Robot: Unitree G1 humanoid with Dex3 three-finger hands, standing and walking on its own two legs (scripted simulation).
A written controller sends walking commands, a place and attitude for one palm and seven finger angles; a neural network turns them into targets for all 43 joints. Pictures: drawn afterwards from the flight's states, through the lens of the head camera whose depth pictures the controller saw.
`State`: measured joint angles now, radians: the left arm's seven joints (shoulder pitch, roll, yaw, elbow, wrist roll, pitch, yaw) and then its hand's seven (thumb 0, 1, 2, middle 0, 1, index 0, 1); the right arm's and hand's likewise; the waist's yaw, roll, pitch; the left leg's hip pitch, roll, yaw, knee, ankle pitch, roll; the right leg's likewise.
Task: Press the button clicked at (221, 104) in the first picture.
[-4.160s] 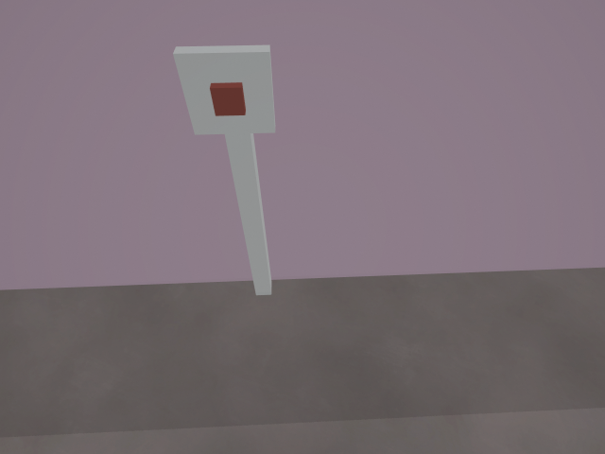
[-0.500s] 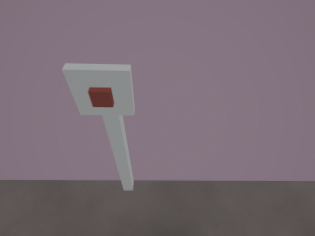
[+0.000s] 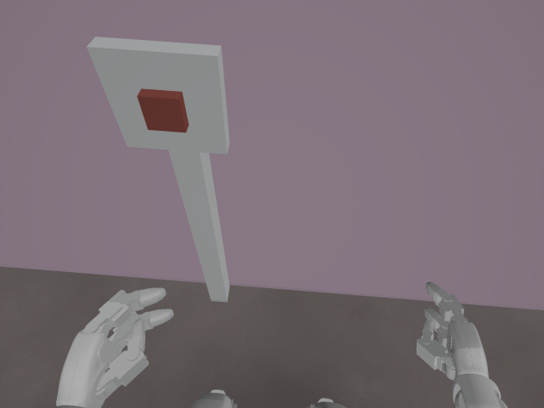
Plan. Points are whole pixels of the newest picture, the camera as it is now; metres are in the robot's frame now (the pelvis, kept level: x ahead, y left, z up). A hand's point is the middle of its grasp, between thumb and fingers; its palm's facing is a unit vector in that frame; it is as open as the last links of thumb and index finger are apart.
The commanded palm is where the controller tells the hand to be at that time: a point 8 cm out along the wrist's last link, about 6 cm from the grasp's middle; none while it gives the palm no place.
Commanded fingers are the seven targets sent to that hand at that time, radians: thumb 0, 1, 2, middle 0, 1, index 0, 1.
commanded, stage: raise the hand and make a fist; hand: left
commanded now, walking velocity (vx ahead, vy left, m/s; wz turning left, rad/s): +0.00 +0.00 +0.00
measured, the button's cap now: (165, 110) +0.51 +0.22 +0.16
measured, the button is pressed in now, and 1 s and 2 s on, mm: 0 0 0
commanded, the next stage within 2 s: aim a knuckle at the button in 1.58 s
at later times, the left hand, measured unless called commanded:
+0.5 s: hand (109, 323) +0.20 +0.21 +0.08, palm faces +0.03 -1.00 -0.06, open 3.1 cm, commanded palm +0.17 +0.27 +0.09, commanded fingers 0.00 0.90 0.90 -1.30 -1.50 -1.30 -1.50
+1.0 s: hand (84, 280) +0.23 +0.24 +0.13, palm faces +0.04 -1.00 -0.06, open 3.1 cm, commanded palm +0.20 +0.29 +0.14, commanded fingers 0.00 0.90 0.90 -1.30 -1.50 -1.30 -1.50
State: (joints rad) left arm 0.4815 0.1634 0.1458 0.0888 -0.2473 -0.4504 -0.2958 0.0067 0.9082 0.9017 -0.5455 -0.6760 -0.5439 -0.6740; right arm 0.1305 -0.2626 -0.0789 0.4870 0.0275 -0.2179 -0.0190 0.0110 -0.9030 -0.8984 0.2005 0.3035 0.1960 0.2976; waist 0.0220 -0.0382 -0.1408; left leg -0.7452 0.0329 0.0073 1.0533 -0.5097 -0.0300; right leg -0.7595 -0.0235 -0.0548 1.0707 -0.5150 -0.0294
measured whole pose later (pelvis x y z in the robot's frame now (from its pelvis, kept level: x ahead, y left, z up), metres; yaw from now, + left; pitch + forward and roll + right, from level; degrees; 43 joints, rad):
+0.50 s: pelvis +0.00 +0.02 +0.02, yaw +0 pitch +11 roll -1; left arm 0.48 0.23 0.20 -0.10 -0.30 -0.35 -0.26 0.01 0.90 0.90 -1.20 -1.40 -1.20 -1.39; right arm 0.30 -0.22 0.00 0.57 0.04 -0.20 -0.06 0.01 -0.90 -0.90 0.20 0.30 0.20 0.30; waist -0.01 0.03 -0.11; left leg -0.70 0.04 -0.01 0.98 -0.47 0.00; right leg -0.68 -0.02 -0.07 0.94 -0.45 -0.01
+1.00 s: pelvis +0.02 +0.03 +0.04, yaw +1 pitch +6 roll -2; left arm 0.37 0.26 0.21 -0.14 -0.29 -0.19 -0.26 0.01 0.90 0.90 -1.30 -1.50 -1.29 -1.50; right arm 0.24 -0.22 0.06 0.54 0.04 -0.22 -0.05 0.01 -0.90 -0.90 0.20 0.30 0.20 0.30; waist 0.02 0.04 -0.10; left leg -0.52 0.02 -0.01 0.86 -0.45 0.01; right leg -0.49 -0.03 -0.08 0.79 -0.41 0.01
